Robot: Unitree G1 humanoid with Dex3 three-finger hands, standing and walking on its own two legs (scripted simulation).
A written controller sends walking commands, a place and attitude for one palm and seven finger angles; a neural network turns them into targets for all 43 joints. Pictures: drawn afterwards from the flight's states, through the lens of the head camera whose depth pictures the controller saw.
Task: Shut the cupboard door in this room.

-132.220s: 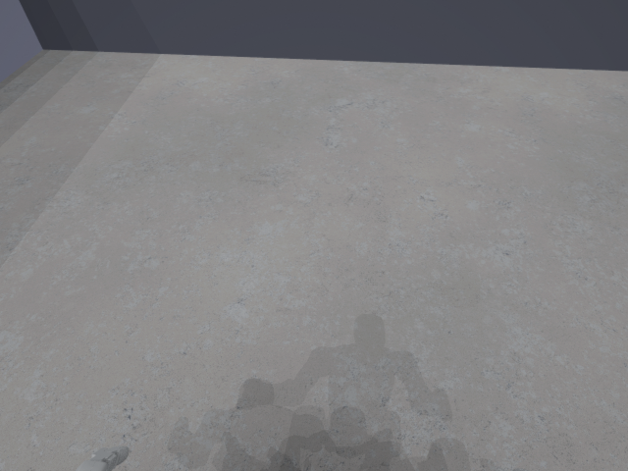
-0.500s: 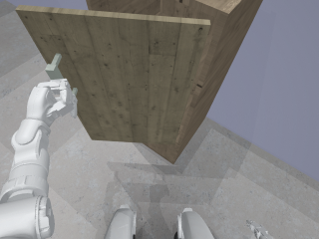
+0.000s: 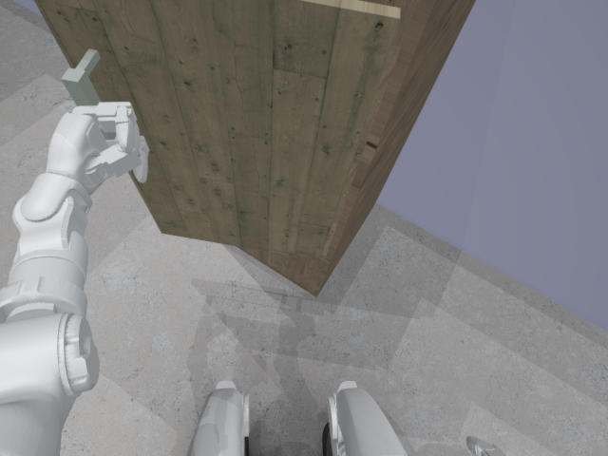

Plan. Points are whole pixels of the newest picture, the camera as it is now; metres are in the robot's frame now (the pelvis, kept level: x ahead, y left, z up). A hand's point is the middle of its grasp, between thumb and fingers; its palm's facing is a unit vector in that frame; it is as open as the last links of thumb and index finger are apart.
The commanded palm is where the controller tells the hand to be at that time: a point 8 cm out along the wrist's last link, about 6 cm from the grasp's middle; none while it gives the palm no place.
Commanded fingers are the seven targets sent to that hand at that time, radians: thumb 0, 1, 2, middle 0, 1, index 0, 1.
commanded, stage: push the door shut along its arc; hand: left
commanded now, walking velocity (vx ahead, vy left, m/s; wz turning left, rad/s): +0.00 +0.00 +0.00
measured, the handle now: (104, 109) +0.55 +0.25 +0.07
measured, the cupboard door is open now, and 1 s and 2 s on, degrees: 23 11 6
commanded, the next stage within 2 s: pull the fist back off the door in 0.92 s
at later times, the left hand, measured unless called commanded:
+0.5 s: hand (171, 117) +0.53 +0.16 +0.08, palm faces -0.30 -0.95 -0.02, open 3.1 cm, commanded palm +0.54 +0.20 +0.07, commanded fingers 0.00 0.90 0.90 -1.30 -1.50 -1.30 -1.50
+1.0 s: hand (192, 101) +0.56 +0.14 +0.08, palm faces -0.37 -0.93 -0.03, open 3.5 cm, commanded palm +0.59 +0.14 +0.07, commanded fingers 0.00 0.90 0.90 -1.30 -1.50 -1.30 -1.50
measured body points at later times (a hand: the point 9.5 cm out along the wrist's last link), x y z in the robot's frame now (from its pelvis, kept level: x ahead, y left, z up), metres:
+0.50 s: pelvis +0.00 +0.00 -0.02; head +0.15 +0.01 +0.41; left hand +0.54 +0.22 +0.08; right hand +0.01 -0.27 -0.12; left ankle +0.04 +0.12 -0.62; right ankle +0.03 -0.15 -0.62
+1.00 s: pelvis -0.02 +0.00 -0.03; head +0.16 +0.04 +0.38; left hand +0.57 +0.19 +0.09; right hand +0.00 -0.27 -0.13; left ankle +0.04 +0.12 -0.62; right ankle +0.03 -0.15 -0.62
